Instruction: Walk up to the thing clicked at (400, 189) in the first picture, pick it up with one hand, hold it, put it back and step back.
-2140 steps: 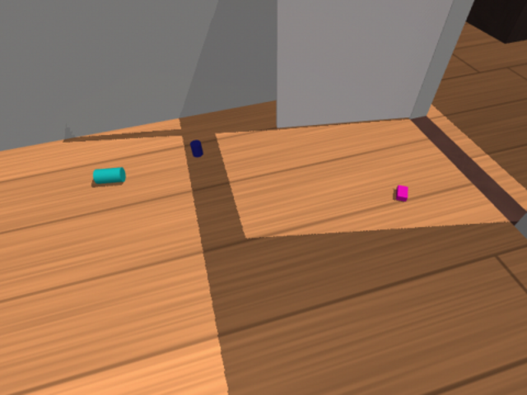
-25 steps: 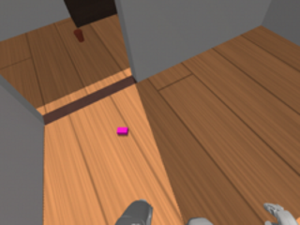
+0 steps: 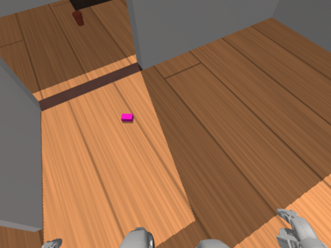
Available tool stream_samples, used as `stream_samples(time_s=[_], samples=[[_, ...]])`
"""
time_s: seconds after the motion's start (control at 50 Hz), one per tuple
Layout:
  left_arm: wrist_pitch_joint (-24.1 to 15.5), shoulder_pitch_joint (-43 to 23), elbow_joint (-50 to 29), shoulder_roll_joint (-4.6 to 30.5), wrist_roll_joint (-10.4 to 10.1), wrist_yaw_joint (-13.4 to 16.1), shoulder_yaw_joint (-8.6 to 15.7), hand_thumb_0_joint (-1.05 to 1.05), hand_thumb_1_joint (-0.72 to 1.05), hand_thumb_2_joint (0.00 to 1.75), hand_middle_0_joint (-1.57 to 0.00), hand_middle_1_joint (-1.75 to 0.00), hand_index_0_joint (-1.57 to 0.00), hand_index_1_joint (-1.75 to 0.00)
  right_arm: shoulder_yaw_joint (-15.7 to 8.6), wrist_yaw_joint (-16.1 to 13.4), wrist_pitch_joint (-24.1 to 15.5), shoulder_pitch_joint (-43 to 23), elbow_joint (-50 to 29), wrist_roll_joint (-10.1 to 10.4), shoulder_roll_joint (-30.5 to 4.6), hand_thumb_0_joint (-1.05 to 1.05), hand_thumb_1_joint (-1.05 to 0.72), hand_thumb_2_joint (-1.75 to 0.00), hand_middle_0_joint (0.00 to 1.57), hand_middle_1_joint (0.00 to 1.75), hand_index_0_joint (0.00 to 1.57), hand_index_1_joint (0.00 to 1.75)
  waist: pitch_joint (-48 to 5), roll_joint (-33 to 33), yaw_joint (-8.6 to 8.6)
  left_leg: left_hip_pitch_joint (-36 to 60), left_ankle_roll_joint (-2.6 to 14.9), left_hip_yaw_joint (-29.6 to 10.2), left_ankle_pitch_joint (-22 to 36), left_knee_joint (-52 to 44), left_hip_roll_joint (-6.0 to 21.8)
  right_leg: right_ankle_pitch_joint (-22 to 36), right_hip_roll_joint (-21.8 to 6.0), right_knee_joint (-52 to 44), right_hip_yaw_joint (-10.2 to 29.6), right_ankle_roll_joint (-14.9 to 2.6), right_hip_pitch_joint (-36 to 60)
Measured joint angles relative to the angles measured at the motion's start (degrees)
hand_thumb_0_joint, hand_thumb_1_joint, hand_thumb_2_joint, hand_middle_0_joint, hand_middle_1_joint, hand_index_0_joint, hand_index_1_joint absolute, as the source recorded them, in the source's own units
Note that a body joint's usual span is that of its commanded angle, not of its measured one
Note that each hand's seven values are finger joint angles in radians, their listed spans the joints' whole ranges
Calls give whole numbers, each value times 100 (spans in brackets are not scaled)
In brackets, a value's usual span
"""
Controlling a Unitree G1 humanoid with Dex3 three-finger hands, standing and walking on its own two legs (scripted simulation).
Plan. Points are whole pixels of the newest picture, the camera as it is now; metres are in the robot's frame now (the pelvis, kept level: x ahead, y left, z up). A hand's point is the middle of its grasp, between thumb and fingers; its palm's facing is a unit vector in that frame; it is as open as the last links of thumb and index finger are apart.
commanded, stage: step back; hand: left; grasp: from above
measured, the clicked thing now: (127, 117) +0.96 +0.29 -0.74
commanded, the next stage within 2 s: stand in 1.20 s
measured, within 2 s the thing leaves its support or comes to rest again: neither
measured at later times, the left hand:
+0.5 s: hand out of the picture -0.07 +0.28 -0.14, palm faces +0.07 -0.92 -0.38, open 7.3 cm
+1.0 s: hand out of the picture -0.02 +0.27 -0.14, palm faces +0.05 -0.94 -0.34, open 7.3 cm
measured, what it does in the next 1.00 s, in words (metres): steps on the spot: right foot, then left foot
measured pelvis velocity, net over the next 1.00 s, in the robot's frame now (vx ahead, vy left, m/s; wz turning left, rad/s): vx -0.08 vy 0.01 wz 0.05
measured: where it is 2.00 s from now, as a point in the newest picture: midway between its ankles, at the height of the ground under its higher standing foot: outside the picture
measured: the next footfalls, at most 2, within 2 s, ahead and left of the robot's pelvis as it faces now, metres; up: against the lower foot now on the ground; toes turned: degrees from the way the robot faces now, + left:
right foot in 0.02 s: -0.04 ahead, -0.12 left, +0.00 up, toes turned +3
left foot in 0.34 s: -0.05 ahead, +0.13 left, +0.00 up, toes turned +4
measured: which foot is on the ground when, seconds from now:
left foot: down 0.00-0.04, up 0.06-0.32, down 0.34-1.00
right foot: up 0.00-0.00, down 0.02-1.00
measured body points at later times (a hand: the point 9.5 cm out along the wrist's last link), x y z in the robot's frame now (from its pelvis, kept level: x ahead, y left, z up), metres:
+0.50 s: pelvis -0.11 +0.00 +0.01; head -0.10 +0.01 +0.46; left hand -0.08 +0.33 -0.11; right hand -0.03 -0.29 -0.11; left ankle -0.11 +0.12 -0.72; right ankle -0.08 -0.12 -0.70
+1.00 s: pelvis -0.08 +0.01 +0.02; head -0.07 +0.02 +0.47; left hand -0.02 +0.32 -0.11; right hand +0.02 -0.28 -0.11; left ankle -0.09 +0.13 -0.72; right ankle -0.08 -0.12 -0.72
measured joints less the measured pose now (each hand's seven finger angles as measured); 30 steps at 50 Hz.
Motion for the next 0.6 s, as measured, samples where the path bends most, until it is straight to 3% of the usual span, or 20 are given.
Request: stream_samples(time_s=[0.04,0.06,0.1,0.14,0.18,0.24,0.32,0.36,0.42,0.52,0.56,0.6], samples=[[-50,11,139,-135,58,4,-15,0,91,90,-21,-30,-21,-30,-25,-5,51,-137,21,61,-126,0,-90,-90,21,30,21,30,61,300,-3,-202,-34,-106,27,231,181,339,140,-605,-161,-161,226],[-53,45,170,-193,80,-21,-40,0,91,90,-21,-30,-21,-30,-51,-32,83,-162,67,90,-147,0,-91,-90,20,30,21,30,64,398,-31,-300,-2,-292,-351,407,107,386,175,-565,-226,-210,174],[-59,192,158,-211,112,-59,-73,0,91,90,-21,-30,-21,-30,-75,-85,149,-115,153,117,-93,0,-91,-90,20,30,21,30,-30,257,97,-538,-10,-615,-1312,1340,-357,468,32,-458,-102,-270,-16],[-57,297,176,-235,127,-43,-84,0,90,90,-21,-30,-21,-30,-73,-95,137,0,194,155,-92,0,-91,-90,20,30,20,30,-101,175,145,-658,6,-843,-1528,2268,-728,637,-102,-560,-36,-266,-89],[-61,346,183,-238,151,-20,-64,0,90,90,-21,-30,-21,-30,-70,-95,83,152,234,142,-108,0,-91,-90,20,30,20,29,-176,150,137,-589,-31,-876,-1501,2699,-860,783,-193,-655,-47,-253,-168],[-116,348,119,-206,198,-11,-27,0,90,90,-21,-30,-21,-30,-73,-73,37,411,370,85,-136,0,-91,-90,20,30,20,29,-264,184,125,-127,-100,-767,-1544,2264,-737,914,-256,-706,-173,-237,-272],[-167,291,43,-97,192,-49,11,0,90,90,-21,-30,-21,-30,-94,-7,-1,679,674,15,-94,0,-91,-90,20,30,20,29,-374,157,105,775,-46,-403,-1682,486,-412,944,-362,-579,-418,-202,-419],[-139,244,93,-5,162,-60,16,0,90,90,-21,-30,-21,-30,-127,11,-83,714,841,-21,11,0,-91,-90,20,30,20,29,-347,-46,114,1127,21,-260,-824,-314,-494,910,-521,-402,-385,-136,-493],[-71,329,342,8,77,-90,10,0,90,90,-21,-30,-21,-30,-77,69,-178,790,955,-64,123,1,-91,-90,20,30,20,29,-523,-137,52,1103,149,-210,-669,-382,-496,120,-362,-50,-112,-121,-612],[-116,470,645,73,24,-191,32,0,91,90,-21,-30,-21,-30,6,101,-333,727,980,-109,264,1,-91,-90,20,30,21,30,-633,-235,-33,1151,90,-143,-509,-569,-375,74,-256,-91,5,-129,-424],[-162,499,753,46,45,-202,39,0,91,90,-21,-30,-21,-30,-5,125,-323,663,945,-109,258,1,-91,-90,21,30,21,30,-650,-208,-39,1122,44,-99,-554,-492,-307,253,-256,-624,-69,-125,-146],[-222,448,867,-73,77,-176,27,0,91,90,-21,-30,-21,-30,-31,120,-277,594,936,-64,195,1,-91,-90,21,30,21,30,-581,16,-64,1110,-24,-189,-642,-325,-127,1045,-95,-1064,-188,-138,86]])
